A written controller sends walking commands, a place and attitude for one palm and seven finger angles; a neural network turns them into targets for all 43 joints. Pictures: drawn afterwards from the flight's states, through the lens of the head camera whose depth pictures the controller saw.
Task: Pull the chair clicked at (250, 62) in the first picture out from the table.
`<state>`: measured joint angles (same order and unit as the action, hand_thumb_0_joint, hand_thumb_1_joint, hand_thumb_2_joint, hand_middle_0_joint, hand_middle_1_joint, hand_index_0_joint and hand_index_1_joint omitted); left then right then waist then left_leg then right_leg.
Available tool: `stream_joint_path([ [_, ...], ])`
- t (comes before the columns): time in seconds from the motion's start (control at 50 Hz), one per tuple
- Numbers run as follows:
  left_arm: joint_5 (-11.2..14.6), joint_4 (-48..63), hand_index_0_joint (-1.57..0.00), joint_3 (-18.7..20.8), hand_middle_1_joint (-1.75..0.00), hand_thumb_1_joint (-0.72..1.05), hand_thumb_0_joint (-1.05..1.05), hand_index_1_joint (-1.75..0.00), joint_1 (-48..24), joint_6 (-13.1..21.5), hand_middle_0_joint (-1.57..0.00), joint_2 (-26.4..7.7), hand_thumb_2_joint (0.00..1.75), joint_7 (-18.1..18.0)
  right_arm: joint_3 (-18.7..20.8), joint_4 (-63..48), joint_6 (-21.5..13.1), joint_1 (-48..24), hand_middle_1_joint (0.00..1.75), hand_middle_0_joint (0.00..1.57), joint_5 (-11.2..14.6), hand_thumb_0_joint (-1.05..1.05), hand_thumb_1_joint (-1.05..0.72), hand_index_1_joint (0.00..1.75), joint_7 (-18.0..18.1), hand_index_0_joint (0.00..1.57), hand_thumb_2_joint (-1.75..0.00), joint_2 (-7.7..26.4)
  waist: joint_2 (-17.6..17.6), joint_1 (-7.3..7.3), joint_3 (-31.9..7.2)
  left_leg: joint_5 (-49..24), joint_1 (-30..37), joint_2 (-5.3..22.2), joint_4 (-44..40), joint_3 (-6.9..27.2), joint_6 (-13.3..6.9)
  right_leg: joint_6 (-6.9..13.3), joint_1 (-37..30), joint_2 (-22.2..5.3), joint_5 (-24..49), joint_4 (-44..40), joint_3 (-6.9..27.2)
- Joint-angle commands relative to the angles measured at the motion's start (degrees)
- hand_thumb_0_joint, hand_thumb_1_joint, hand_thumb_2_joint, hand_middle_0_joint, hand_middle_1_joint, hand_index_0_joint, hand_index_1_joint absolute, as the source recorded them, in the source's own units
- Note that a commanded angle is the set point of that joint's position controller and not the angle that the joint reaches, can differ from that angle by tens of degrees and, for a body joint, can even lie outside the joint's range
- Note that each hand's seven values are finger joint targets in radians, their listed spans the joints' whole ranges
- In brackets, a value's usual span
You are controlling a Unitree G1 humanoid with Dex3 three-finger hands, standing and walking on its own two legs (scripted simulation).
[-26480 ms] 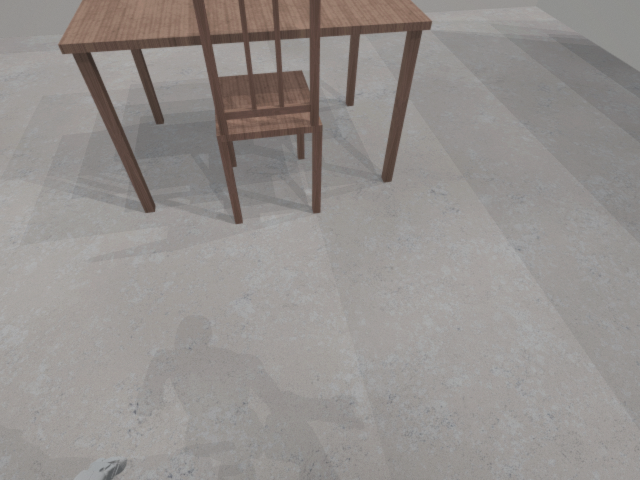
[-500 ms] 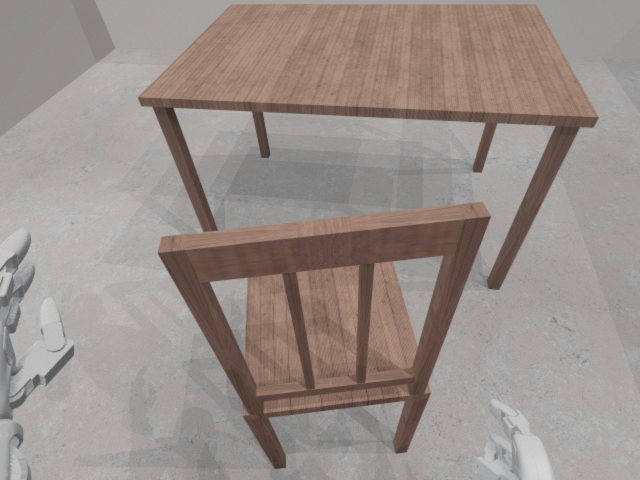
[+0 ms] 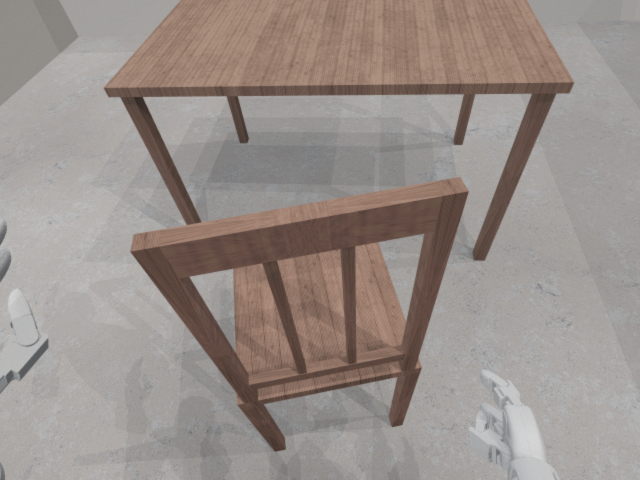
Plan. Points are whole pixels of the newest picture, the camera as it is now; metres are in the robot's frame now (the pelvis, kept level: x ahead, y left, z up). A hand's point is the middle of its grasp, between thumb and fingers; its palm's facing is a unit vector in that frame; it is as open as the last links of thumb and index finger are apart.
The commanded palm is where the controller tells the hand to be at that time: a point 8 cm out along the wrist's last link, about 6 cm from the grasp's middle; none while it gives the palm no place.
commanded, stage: step back with the hand held close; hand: left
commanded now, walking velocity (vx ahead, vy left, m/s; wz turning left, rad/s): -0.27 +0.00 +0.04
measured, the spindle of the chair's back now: (289, 325) +0.34 +0.09 -0.06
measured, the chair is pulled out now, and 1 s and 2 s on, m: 0.54 0.54 0.54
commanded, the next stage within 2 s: none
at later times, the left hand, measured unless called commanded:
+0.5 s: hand (26, 412) +0.15 +0.25 +0.15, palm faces +0.44 -0.72 -0.54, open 7.4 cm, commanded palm +0.09 +0.29 +0.18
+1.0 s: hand (19, 427) +0.13 +0.25 +0.16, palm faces +0.45 -0.73 -0.52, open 7.4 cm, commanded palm +0.07 +0.29 +0.18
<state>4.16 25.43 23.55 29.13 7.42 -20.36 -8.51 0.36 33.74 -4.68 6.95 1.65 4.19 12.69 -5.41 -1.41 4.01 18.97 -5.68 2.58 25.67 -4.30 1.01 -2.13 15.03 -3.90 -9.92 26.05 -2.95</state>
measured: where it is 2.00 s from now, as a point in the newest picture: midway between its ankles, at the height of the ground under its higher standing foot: outside the picture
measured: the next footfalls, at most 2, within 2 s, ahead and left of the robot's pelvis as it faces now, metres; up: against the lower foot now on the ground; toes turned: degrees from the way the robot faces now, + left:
none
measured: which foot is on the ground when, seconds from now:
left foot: down 0.00-1.00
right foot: down 0.00-1.00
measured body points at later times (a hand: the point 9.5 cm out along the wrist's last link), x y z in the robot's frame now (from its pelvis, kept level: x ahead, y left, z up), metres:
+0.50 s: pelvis -0.05 -0.01 -0.01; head -0.02 -0.04 +0.44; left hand +0.12 +0.29 +0.18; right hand +0.13 -0.25 -0.11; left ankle -0.06 +0.12 -0.74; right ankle +0.04 -0.15 -0.74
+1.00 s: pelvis -0.07 -0.01 -0.01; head -0.02 -0.02 +0.43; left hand +0.10 +0.28 +0.19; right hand +0.12 -0.25 -0.11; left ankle -0.06 +0.12 -0.74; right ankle +0.04 -0.15 -0.74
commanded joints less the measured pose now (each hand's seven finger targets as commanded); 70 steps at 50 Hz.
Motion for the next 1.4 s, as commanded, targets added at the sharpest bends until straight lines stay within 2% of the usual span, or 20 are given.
stream_joint_path([
  [0.0, -0.2, 11.2, -0.2, 7.0, -0.3, 0.9, 0.0, -0.3, 6.4, 2.3, -0.2, -10.8, 0.9, -1.5, 2.8, -9.3, -0.7, -4.7, 0.3, 0.2, 0.2, 0.0, -0.9, 0.3, 0.8, 0.2, -0.9, 5.8, 1.1, 0.21, -11.4, -25.2, -3.7, 5.6, -2.8, 5.1, -1.9, 2.7, -7.4, -3.9, 19.2, 1.7, 2.5],
  [0.1, 0.1, 15.1, -0.2, 9.4, -0.3, 0.9, 0.0, -0.3, 5.4, 2.5, -0.2, -13.6, 0.9, -2.6, 3.1, -9.6, -0.5, -4.4, 0.3, 0.2, 0.5, 0.0, -0.9, 0.3, 1.8, 0.2, -0.9, 5.3, 0.9, 0.35, -12.5, -24.4, -5.1, 6.5, -1.9, 5.9, -1.9, 2.6, -5.4, -4.1, 17.7, 4.2, 2.7],
  [0.12, 0.2, 15.2, -0.2, 8.2, -0.3, 0.9, 0.0, -0.3, 5.7, 2.6, -0.2, -12.2, 0.9, -2.6, 2.9, -9.6, -0.7, -3.9, 0.3, 0.2, 0.4, 0.0, -0.9, 0.3, 1.8, 0.2, -0.9, 5.2, 0.3, 0.36, -12.8, -23.6, -5.1, 6.4, -1.2, 5.3, -1.9, 2.6, -4.9, -4.4, 17.5, 4.5, 2.7],
  [0.2, 0.2, 13.3, -0.2, 8.5, -0.3, 0.9, 0.0, -0.3, 5.3, 2.1, -0.2, -12.5, 0.9, -3.2, 3.5, -8.7, -0.9, -3.4, 0.3, 0.2, 0.6, 0.0, -0.9, 0.3, 2.3, 0.2, -0.9, 5.5, 3.6, 0.86, -12.5, -14.4, -7.5, 4.6, 2.1, 4.9, -1.4, 3.7, -3.3, -6.2, 17.7, 2.6, 5.8],
  [0.28, -0.2, 12.7, -0.2, 8.2, -0.3, 0.9, 0.0, -0.3, 4.7, 1.7, -0.2, -12.6, 0.9, -3.5, 3.2, -8.6, -0.7, -2.7, 0.3, 0.2, 0.4, 0.0, -0.9, 0.3, 2.1, 0.2, -0.9, 5.5, 9.4, 1.0, -11.8, -0.8, -9.7, 2.1, 4.7, 4.4, -1.7, 4.4, 1.3, -8.1, 4.2, -1.8, 8.1],
  [0.34, -0.5, 13.5, -0.2, 8.6, -0.3, 0.9, 0.0, -0.3, 4.5, 1.7, -0.2, -13.5, 0.9, -4.0, 2.9, -8.7, -0.8, -3.2, 0.3, 0.2, 0.5, 0.0, -0.9, 0.3, 2.3, 0.2, -0.9, 5.8, 7.6, 0.77, -9.9, 4.2, -12.1, 2.5, 1.9, 5.5, -2.6, 3.6, 3.6, -7.0, -6.9, -3.4, 7.6],
  [0.4, -0.8, 14.0, -0.2, 9.6, -0.3, 0.9, 0.0, -0.3, 4.0, 2.0, -0.2, -14.6, 0.9, -4.5, 2.8, -8.7, -1.3, -3.7, 0.3, 0.2, 0.4, 0.0, -0.9, 0.3, 2.9, 0.2, -0.9, 6.2, 3.7, 0.63, -8.3, 5.7, -15.8, 4.5, -2.5, 7.6, -3.3, 2.1, 2.3, -4.3, -9.0, -1.4, 5.6],
  [0.44, -0.9, 14.8, -0.2, 8.3, -0.3, 0.9, 0.0, -0.3, 3.3, 2.4, -0.2, -13.1, 0.9, -4.4, 2.6, -9.2, -1.8, -2.8, 0.3, 0.2, 0.3, 0.0, -0.9, 0.3, 2.6, 0.2, -0.9, 6.5, 1.3, 0.56, -8.1, 7.3, -18.6, 5.1, -3.4, 7.9, -3.5, 1.9, 0.8, -3.5, -8.8, 0.0, 4.9],
  [0.6, -1.4, 14.6, -0.2, 8.8, -0.3, 0.9, 0.0, -0.3, 2.5, 3.4, -0.2, -13.9, 0.9, -4.6, 2.9, -8.2, -3.2, -1.7, 0.3, 0.2, -0.1, 0.0, -0.9, 0.3, 2.3, 0.2, -0.9, 6.7, 2.2, 0.61, -7.4, 6.1, -19.3, 4.5, -1.6, 7.2, -2.9, 2.6, 1.2, -4.3, -6.1, -1.4, 6.2],
  [0.62, -1.3, 14.6, -0.2, 7.7, -0.3, 0.9, 0.0, -0.3, 2.3, 3.4, -0.2, -12.4, 0.9, -4.4, 2.8, -8.3, -3.2, -1.3, 0.3, 0.2, -0.1, 0.0, -0.9, 0.3, 2.1, 0.2, -0.9, 6.5, 2.5, 0.68, -7.5, 5.4, -19.2, 4.4, -1.2, 6.8, -2.8, 2.6, 1.2, -4.4, -5.4, -1.0, 5.9],
  [0.7, -1.4, 15.1, -0.2, 9.3, -0.3, 0.9, 0.0, -0.3, 3.4, 4.1, -0.2, -13.8, 0.9, -4.4, 3.4, -7.9, -3.2, -1.8, 0.3, 0.2, -0.3, 0.0, -0.9, 0.3, 1.8, 0.2, -0.9, 6.5, 2.9, 0.58, -9.4, 1.3, -18.9, 4.9, -0.5, 7.4, -2.8, 3.1, 0.2, -4.5, -0.5, 0.2, 5.9],
  [0.72, -1.3, 15.8, -0.2, 8.5, -0.3, 0.9, 0.0, -0.3, 3.5, 4.3, -0.2, -12.5, 0.9, -4.2, 3.2, -8.0, -3.2, -1.5, 0.3, 0.2, -0.4, 0.0, -0.9, 0.3, 1.7, 0.2, -0.9, 6.1, 2.5, 0.59, -10.2, 0.3, -18.5, 4.9, -0.1, 7.1, -2.8, 2.9, -0.2, -4.7, 0.5, 0.8, 5.5],
  [0.8, -1.3, 16.0, -0.2, 10.1, -0.3, 0.9, 0.0, -0.3, 4.4, 4.8, -0.2, -13.7, 0.9, -4.4, 3.7, -7.6, -3.1, -2.1, 0.3, 0.2, -0.4, 0.0, -0.9, 0.3, 1.7, 0.2, -0.9, 6.1, 2.7, 0.57, -10.5, -0.8, -19.8, 5.5, -0.2, 8.1, -2.7, 3.2, -0.4, -4.2, 2.3, 2.1, 5.3],
  [0.82, -1.2, 16.7, -0.2, 8.8, -0.3, 0.9, 0.0, -0.3, 4.6, 5.1, -0.2, -12.3, 0.9, -4.1, 3.5, -7.8, -3.1, -1.6, 0.3, 0.2, -0.5, 0.0, -0.9, 0.3, 1.5, 0.2, -0.9, 5.8, 2.2, 0.68, -11.4, -1.0, -19.2, 5.4, 0.6, 7.5, -2.7, 3.3, -0.5, -4.6, 3.0, 2.2, 5.4],
  [0.9, -1.2, 17.9, -0.2, 10.6, -0.3, 0.9, 0.0, -0.3, 4.9, 5.8, -0.2, -14.1, 0.9, -4.3, 4.1, -7.2, -3.3, -1.5, 0.3, 0.2, -0.7, 0.0, -0.9, 0.3, 1.6, 0.2, -0.9, 6.0, 3.3, 0.89, -12.3, -0.5, -18.8, 4.6, 2.3, 7.5, -2.4, 4.3, 0.4, -5.6, 4.0, 0.9, 6.8],
  [0.92, -1.2, 17.8, -0.2, 9.8, -0.3, 0.9, 0.0, -0.3, 5.3, 5.9, -0.2, -13.0, 0.9, -4.2, 4.0, -7.1, -3.3, -1.2, 0.3, 0.2, -0.8, 0.0, -0.9, 0.3, 1.5, 0.2, -0.9, 5.5, 3.4, 0.98, -13.0, -0.7, -18.2, 4.4, 2.5, 7.1, -2.3, 4.2, 0.3, -5.9, 4.2, 1.0, 6.5],
  [1.08, -1.5, 17.8, -0.2, 10.2, -0.3, 0.9, 0.0, -0.3, 4.5, 6.9, -0.2, -13.2, 0.9, -4.5, 4.2, -7.0, -3.7, -1.4, 0.3, 0.2, -0.9, 0.0, -0.9, 0.3, 1.8, 0.2, -0.9, 5.9, 2.7, 1.02, -11.5, 4.5, -21.9, 5.1, 0.7, 8.2, -2.9, 3.5, 1.2, -4.4, -2.0, 1.5, 5.8],
  [1.26, -1.7, 18.1, -0.2, 9.9, -0.3, 0.9, 0.0, -0.3, 3.9, 7.5, -0.2, -13.2, 0.9, -4.6, 4.2, -6.4, -4.6, -0.6, 0.3, 0.2, -1.1, 0.0, -0.9, 0.3, 1.7, 0.2, -0.9, 5.7, 4.6, 1.14, -11.5, 8.5, -21.1, 3.7, 2.5, 7.4, -2.6, 4.3, 3.2, -5.8, -5.8, -1.8, 7.4],
  [1.3, -1.8, 18.2, -0.2, 10.8, -0.3, 0.9, 0.0, -0.3, 4.2, 7.5, -0.2, -14.1, 0.9, -4.8, 4.3, -6.0, -4.6, -0.7, 0.3, 0.2, -1.2, 0.0, -0.9, 0.3, 1.9, 0.2, -0.9, 6.0, 3.5, 1.24, -11.2, 7.3, -21.2, 4.0, 1.5, 8.2, -2.6, 4.6, 2.9, -5.4, -5.1, -1.7, 7.2],
  [1.38, -2.0, 18.6, -0.2, 10.1, -0.3, 0.9, 0.0, -0.3, 4.4, 7.9, -0.2, -13.0, 0.9, -4.7, 4.1, -6.5, -4.9, -0.9, 0.3, 0.2, -1.2, 0.0, -0.9, 0.3, 1.9, 0.2, -0.9, 6.0, -0.4, 1.12, -10.8, 5.7, -23.6, 6.7, -1.5, 9.1, -3.4, 3.0, 0.9, -2.7, -3.0, 3.6, 4.5],
])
